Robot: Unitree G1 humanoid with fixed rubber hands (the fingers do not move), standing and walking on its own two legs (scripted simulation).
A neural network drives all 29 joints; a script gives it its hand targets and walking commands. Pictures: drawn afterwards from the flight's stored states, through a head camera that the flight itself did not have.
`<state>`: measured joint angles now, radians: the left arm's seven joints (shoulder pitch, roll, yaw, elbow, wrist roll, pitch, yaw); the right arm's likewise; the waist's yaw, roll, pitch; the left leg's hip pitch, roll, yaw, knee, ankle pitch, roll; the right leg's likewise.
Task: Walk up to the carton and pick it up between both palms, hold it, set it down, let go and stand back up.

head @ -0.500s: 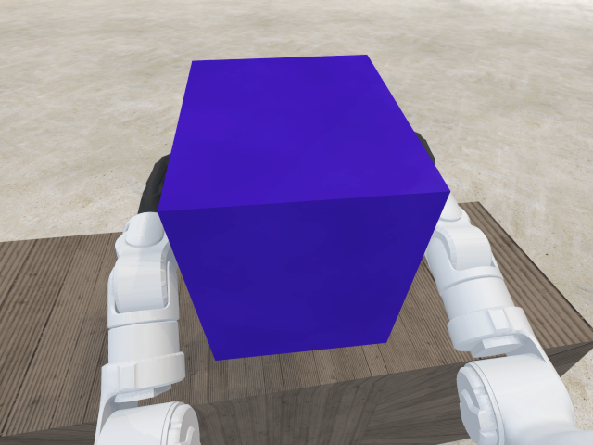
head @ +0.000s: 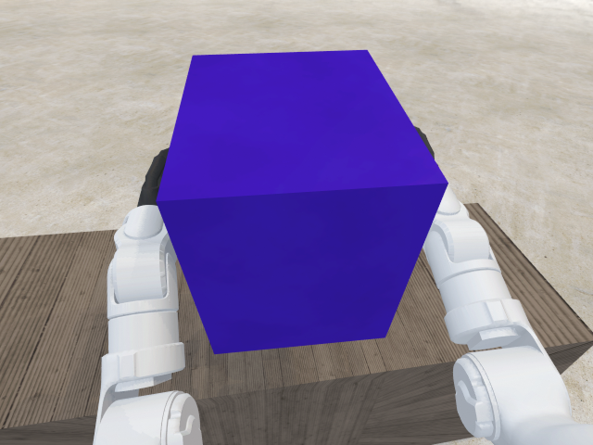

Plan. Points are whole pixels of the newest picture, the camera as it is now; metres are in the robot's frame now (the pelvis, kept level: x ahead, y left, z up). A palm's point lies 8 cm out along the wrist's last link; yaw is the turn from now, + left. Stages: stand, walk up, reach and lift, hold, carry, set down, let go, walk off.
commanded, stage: hold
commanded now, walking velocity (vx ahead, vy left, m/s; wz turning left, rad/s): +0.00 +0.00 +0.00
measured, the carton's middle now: (291, 200) +0.40 +0.01 +0.17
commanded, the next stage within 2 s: none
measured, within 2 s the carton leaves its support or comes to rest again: neither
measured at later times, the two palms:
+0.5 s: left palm (160, 210) +0.36 +0.18 +0.19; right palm (419, 184) +0.38 -0.16 +0.21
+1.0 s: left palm (157, 208) +0.35 +0.18 +0.19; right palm (420, 184) +0.37 -0.16 +0.21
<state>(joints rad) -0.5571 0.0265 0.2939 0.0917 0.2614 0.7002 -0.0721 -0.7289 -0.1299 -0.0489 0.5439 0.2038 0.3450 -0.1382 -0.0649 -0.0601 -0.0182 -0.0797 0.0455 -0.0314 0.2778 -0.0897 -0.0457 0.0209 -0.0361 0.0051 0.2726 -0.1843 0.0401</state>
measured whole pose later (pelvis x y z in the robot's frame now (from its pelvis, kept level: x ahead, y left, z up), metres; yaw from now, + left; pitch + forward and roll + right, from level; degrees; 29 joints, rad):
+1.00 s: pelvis +0.00 +0.00 +0.00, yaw +0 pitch -6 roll +0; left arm -0.54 0.02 0.29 0.07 0.26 0.70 -0.07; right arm -0.71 -0.14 -0.03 0.52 0.21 0.34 -0.15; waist -0.06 -0.05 -0.02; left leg -0.08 0.05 -0.03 0.27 -0.09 -0.04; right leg 0.02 -0.04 0.01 0.26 -0.18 0.04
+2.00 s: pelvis +0.01 +0.00 +0.00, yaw +0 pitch -6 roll +0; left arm -0.51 0.02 0.28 0.06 0.26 0.71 -0.07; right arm -0.69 -0.13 -0.03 0.52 0.22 0.35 -0.15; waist -0.07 -0.05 -0.02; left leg -0.07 0.04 -0.03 0.28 -0.10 -0.04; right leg 0.03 -0.04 0.01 0.27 -0.19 0.04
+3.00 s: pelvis +0.00 +0.00 +0.00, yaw +0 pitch -6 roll +0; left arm -0.54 0.03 0.28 0.09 0.26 0.70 -0.07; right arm -0.71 -0.13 -0.04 0.54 0.21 0.34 -0.14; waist -0.07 -0.06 -0.02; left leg -0.08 0.04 -0.03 0.28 -0.10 -0.04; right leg 0.03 -0.04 0.01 0.27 -0.19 0.04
